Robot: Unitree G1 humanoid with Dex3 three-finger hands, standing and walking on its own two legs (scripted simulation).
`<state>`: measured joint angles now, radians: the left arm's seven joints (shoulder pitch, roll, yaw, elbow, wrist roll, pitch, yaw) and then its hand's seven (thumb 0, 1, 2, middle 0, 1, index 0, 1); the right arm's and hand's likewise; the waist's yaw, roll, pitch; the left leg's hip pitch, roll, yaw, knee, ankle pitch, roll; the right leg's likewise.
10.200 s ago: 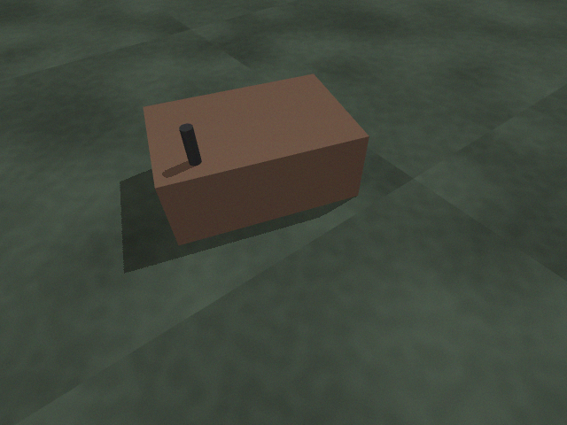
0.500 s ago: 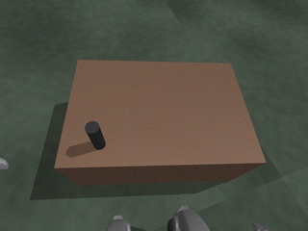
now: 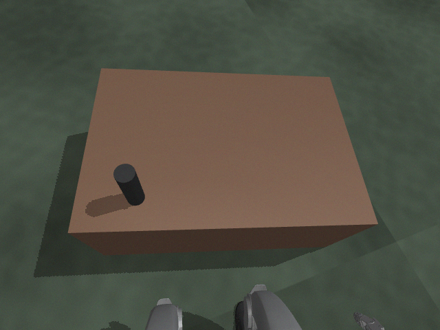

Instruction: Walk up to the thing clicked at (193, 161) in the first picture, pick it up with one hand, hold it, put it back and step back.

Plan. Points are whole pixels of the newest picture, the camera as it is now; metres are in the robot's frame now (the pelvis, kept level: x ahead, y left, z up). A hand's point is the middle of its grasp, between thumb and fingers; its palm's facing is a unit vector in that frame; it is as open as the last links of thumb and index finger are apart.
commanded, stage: go down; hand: left
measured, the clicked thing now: (130, 186) +0.48 +0.20 -0.25
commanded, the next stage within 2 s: approach in 0.84 s
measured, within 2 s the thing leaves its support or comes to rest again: neither
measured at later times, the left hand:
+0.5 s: hand out of the picture +0.41 +0.39 +0.03, palm faces +0.21 -0.97 -0.08, open 17.4 cm
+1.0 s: hand out of the picture +0.42 +0.40 +0.04, palm faces +0.21 -0.98 -0.06, open 17.3 cm
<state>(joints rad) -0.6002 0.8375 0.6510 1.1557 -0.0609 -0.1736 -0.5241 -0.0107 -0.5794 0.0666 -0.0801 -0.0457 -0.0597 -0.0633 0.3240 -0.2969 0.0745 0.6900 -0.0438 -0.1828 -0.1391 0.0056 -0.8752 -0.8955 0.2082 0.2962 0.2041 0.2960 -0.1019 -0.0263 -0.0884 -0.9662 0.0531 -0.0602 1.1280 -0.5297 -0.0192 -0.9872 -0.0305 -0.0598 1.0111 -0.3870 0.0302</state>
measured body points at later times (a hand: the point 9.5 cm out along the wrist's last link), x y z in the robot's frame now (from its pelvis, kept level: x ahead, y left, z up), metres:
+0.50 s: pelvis +0.00 +0.01 -0.01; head +0.14 +0.05 +0.42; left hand +0.39 +0.44 +0.04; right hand +0.07 -0.27 -0.10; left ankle +0.00 +0.12 -0.66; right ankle +0.05 -0.15 -0.66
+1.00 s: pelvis +0.00 +0.01 -0.01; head +0.15 +0.06 +0.41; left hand +0.41 +0.45 +0.04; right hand +0.06 -0.27 -0.10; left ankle +0.00 +0.12 -0.66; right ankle +0.05 -0.15 -0.66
